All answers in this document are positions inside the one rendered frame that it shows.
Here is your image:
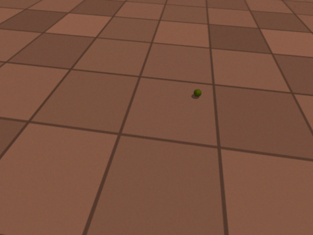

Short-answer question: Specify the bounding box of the ball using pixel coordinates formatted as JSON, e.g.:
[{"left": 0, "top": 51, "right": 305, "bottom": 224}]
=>
[{"left": 194, "top": 89, "right": 201, "bottom": 97}]

